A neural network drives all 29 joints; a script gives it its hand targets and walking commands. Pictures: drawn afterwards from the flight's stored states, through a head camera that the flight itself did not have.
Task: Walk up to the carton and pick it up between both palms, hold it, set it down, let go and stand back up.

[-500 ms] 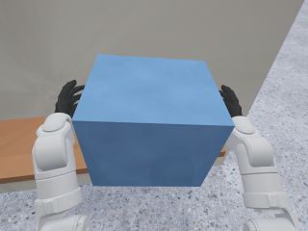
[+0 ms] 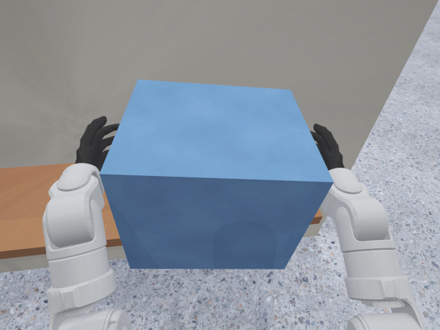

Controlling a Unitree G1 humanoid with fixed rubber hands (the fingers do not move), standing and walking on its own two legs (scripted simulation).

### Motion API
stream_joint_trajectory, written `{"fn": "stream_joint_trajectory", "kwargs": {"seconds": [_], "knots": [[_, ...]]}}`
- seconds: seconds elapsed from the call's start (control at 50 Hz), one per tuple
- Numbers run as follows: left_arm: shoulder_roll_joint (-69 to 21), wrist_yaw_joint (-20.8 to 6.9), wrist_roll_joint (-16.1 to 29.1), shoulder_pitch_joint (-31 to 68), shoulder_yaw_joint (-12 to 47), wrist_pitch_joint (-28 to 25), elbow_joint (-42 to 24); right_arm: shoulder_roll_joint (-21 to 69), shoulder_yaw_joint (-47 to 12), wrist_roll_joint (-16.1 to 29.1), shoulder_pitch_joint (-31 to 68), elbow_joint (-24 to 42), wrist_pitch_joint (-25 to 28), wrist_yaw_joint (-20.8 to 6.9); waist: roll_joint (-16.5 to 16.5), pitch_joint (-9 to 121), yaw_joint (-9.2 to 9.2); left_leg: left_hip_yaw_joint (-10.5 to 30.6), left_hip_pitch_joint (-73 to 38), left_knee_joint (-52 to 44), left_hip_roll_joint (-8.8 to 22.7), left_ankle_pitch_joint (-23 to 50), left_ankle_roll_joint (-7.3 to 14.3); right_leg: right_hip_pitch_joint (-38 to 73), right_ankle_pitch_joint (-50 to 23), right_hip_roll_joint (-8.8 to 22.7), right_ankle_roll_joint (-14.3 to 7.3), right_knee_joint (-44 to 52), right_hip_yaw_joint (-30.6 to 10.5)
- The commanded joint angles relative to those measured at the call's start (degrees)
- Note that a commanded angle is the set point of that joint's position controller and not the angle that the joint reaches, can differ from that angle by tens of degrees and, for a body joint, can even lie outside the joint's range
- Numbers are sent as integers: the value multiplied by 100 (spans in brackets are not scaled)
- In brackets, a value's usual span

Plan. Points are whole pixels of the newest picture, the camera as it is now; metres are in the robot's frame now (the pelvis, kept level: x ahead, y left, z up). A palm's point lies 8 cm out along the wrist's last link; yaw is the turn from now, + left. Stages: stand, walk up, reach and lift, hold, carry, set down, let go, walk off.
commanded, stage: hold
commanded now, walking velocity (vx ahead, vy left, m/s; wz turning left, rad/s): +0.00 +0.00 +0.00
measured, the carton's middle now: (212, 176) +0.38 +0.01 +0.11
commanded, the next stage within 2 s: none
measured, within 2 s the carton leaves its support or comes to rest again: neither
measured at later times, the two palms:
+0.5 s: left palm (92, 165) +0.33 +0.20 +0.19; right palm (331, 168) +0.34 -0.18 +0.17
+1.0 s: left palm (93, 162) +0.33 +0.20 +0.19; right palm (331, 167) +0.35 -0.19 +0.17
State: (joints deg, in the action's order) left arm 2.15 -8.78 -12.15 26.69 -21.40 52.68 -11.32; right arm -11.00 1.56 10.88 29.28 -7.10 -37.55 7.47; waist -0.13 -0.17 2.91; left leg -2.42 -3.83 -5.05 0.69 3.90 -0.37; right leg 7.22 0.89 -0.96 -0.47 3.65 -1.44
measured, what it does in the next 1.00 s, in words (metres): stands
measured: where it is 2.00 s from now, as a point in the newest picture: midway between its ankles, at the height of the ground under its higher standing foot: outside the picture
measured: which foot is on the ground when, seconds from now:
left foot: down 0.00-1.00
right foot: down 0.00-1.00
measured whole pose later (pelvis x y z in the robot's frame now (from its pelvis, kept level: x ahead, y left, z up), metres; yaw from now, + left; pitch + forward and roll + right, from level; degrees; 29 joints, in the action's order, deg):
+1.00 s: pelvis +0.00 +0.00 +0.00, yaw +0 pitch -2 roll +0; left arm 2.2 -8.3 -12.1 26.5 -20.8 53.1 -12.3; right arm -11.2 1.7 10.9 29.3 -7.0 -37.3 7.1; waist 0.1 1.2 3.2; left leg -2.6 -3.3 -5.1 0.5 3.7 -0.3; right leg 6.8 0.7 -0.8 -0.4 4.1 -1.5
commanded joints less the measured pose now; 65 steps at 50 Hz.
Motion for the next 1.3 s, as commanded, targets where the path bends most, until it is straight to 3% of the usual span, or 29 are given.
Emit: {"fn": "stream_joint_trajectory", "kwargs": {"seconds": [0.0,0.04,0.06,0.1,0.14,0.26,0.28,0.32,0.36,0.38,0.4,0.44,0.52,0.56,0.64,0.72,0.8,0.86,0.9,0.96,1.02,1.04,1.06,1.08,1.1,1.14,1.22,1.26,1.28], "knots": [[-1446,-733,1035,2913,2249,-291,-717,1854,-1738,503,3325,1354,358,-519,-168,2099,21,-30,-1062,387,-100,756,20,-18,-955,-98,512,-265,2],[-1490,-706,963,3087,2175,-357,-656,2049,-1846,574,3497,1247,351,-547,110,2069,-189,-57,-757,294,-33,707,84,26,-962,-109,584,-359,56],[-1563,-686,1023,2912,2211,-366,-551,2002,-1773,589,3353,1261,371,-564,-32,2018,-92,-47,-744,284,-56,725,94,52,-986,-99,555,-374,78],[-1489,-694,933,2943,2079,-357,-405,1877,-1631,500,3445,1161,394,-577,-67,1946,-122,-52,-818,373,-54,749,63,19,-998,-84,564,-320,36],[-1640,-686,1073,2831,2220,-367,-593,1855,-1630,499,3346,1292,403,-543,-133,2134,66,23,-1075,403,-61,1065,17,82,-1379,-129,513,-297,33],[-1600,-763,1086,2708,2247,-157,-864,1831,-1771,547,3178,1540,272,-475,112,2203,141,19,-1138,453,-146,1633,-46,335,-2057,-143,539,-382,86],[-1572,-768,1014,2601,2167,-147,-854,1988,-1888,601,3178,1539,264,-463,31,2207,-58,17,-1019,448,-150,1579,-59,414,-2058,-114,534,-384,65],[-1420,-779,1000,2596,2184,-127,-910,1867,-1867,674,3122,1478,271,-480,-79,1923,24,-5,-1057,368,-151,1325,-45,351,-1737,-132,547,-347,40],[-1387,-755,991,2823,2164,-150,-888,1852,-1805,663,3313,1424,288,-501,-192,1749,-40,-36,-971,391,-118,985,-31,123,-1306,-122,505,-322,56],[-1400,-738,942,2889,2056,-156,-604,1802,-1759,624,3511,1366,313,-498,88,1587,-94,-22,-801,378,-66,841,13,-19,-1098,-115,519,-356,14],[-1393,-726,955,2930,2070,-209,-421,1835,-1605,523,3488,1305,343,-528,98,1666,-73,-62,-753,336,-90,422,60,7,-754,-108,563,-310,43],[-1525,-666,1011,3185,2163,-332,-504,1890,-1498,454,3633,1224,401,-606,-96,1693,-64,-21,-665,304,-3,287,34,-180,-468,-87,473,-277,31],[-1587,-608,936,3144,2105,-415,-367,1902,-1569,371,3613,1026,437,-658,-28,1974,19,-24,-795,312,-58,366,55,-183,-584,-102,477,-269,48],[-1633,-645,976,2899,2159,-372,-349,1968,-1676,486,3471,1165,435,-620,-43,2235,-15,-30,-942,420,-103,937,32,-62,-1262,-95,513,-310,64],[-1615,-768,984,2777,2175,-295,-443,1863,-1648,433,3192,1168,345,-532,34,2096,181,9,-1048,392,-140,1218,10,241,-1751,-111,569,-331,79],[-1571,-790,986,2972,2256,-311,-722,1910,-1695,516,3437,1375,368,-539,-130,2213,62,14,-1006,347,-85,1167,-43,190,-1500,-117,541,-333,71],[-1492,-710,975,3018,2111,-329,-636,1989,-1779,497,3590,1472,404,-600,102,2155,-115,4,-968,374,-56,1099,36,88,-1366,-123,534,-319,96],[-1606,-685,1019,2726,2187,-236,-621,1814,-1679,503,3273,1248,322,-575,63,2005,79,8,-987,394,-71,1040,-55,82,-1332,-145,512,-337,95],[-1567,-709,948,2835,2216,-239,-757,1961,-1713,552,3291,1284,336,-559,-181,2033,-27,-22,-991,455,-112,1158,-90,11,-1371,-162,518,-278,57],[-1609,-653,1115,2725,2400,-230,-1108,2030,-1942,730,3202,1606,357,-537,-91,2419,30,0,-1169,485,-117,1546,-38,257,-1938,-125,525,-348,69],[-1446,-780,960,2764,2095,-135,-490,1784,-1550,431,3274,1233,308,-513,2,1674,90,-4,-1034,433,-123,1078,-53,-125,-1483,-115,573,-286,98],[-1435,-794,1002,2643,2124,-141,-651,1883,-1738,546,3187,1413,316,-511,63,1885,45,-68,-1081,396,-144,1117,29,95,-1606,-101,592,-288,40],[-1344,-811,934,2679,2043,-140,-398,1782,-1542,445,3211,1215,294,-509,-110,1697,33,-40,-895,342,-102,911,24,116,-1321,-130,580,-254,75],[-1459,-799,972,2725,2143,-165,-498,1744,-1420,422,3171,1195,302,-522,-235,1628,96,-35,-838,335,-92,922,-26,59,-1232,-141,510,-215,68],[-1404,-790,920,2851,2000,-206,-600,1790,-1501,467,3224,1080,316,-542,-98,1744,-47,-38,-880,301,-83,854,11,109,-1140,-120,515,-219,87],[-1554,-737,985,2860,2194,-245,-740,1780,-1602,475,3340,1322,356,-571,-274,2059,45,3,-969,333,-63,914,-20,107,-1182,-114,467,-251,60],[-1548,-657,933,3024,2091,-353,-508,1926,-1650,502,3535,1319,420,-602,108,2105,-109,-22,-802,290,-57,611,19,49,-906,-148,571,-314,129],[-1521,-634,994,3070,2076,-384,-505,2008,-1715,549,3650,1335,472,-619,122,2215,-80,-35,-903,304,-90,750,114,57,-1126,-112,539,-333,39],[-1627,-636,1046,3041,2234,-398,-484,1909,-1601,480,3579,1363,486,-611,61,2275,112,-18,-944,321,-124,717,39,60,-1065,-129,557,-358,51]]}}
